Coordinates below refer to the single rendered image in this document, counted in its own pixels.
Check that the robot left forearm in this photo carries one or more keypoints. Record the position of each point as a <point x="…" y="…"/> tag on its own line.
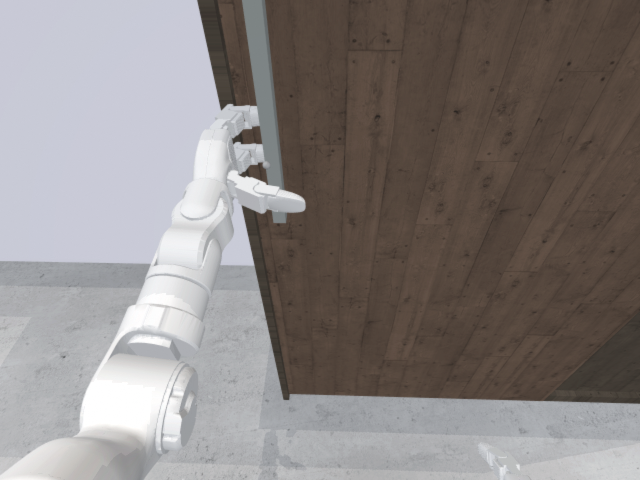
<point x="167" y="320"/>

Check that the robot left hand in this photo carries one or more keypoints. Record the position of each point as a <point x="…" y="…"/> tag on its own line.
<point x="216" y="157"/>

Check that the handle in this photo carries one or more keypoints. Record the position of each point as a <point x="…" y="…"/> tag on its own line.
<point x="260" y="57"/>

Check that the robot right hand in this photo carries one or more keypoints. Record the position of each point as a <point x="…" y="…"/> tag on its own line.
<point x="505" y="467"/>

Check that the wardrobe door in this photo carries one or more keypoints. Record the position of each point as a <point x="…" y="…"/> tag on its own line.
<point x="471" y="175"/>
<point x="615" y="367"/>

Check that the left robot upper arm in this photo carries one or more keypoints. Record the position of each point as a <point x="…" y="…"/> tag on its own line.
<point x="138" y="409"/>

